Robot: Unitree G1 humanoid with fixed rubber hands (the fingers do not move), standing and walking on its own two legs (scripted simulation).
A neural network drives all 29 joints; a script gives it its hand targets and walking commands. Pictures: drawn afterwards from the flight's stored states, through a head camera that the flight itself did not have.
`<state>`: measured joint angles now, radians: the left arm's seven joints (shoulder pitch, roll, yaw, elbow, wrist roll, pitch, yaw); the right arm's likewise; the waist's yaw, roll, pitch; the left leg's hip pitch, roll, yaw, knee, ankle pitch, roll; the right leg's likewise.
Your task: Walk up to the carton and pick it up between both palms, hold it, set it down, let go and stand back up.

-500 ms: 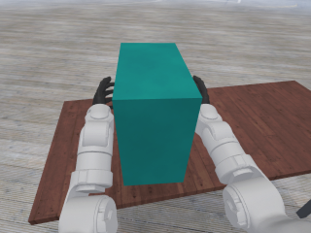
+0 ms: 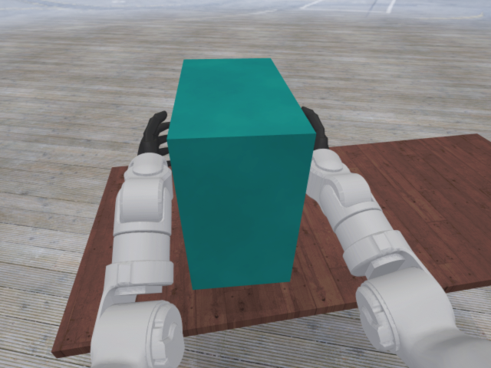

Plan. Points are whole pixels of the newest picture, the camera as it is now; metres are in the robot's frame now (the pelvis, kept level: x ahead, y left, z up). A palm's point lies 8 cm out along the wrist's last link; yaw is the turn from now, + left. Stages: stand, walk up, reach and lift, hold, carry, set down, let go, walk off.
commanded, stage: reach and lift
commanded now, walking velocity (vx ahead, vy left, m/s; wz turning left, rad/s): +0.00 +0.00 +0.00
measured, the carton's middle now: (234, 165) +0.42 -0.01 +0.18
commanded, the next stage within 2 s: hold in 0.78 s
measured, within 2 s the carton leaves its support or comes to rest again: neither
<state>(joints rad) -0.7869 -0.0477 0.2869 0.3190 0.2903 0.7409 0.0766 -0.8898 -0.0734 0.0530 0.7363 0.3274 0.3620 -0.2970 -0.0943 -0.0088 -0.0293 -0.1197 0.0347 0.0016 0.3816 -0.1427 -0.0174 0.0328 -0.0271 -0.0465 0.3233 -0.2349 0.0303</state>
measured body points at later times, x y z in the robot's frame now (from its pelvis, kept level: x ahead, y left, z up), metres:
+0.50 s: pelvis +0.00 +0.00 +0.00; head -0.07 +0.00 +0.44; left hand +0.39 +0.12 +0.25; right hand +0.40 -0.14 +0.25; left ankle +0.05 +0.13 -0.74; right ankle -0.03 -0.13 -0.74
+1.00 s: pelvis +0.00 +0.00 +0.00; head -0.09 +0.00 +0.44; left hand +0.38 +0.12 +0.27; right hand +0.39 -0.14 +0.28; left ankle +0.05 +0.13 -0.74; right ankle -0.03 -0.13 -0.74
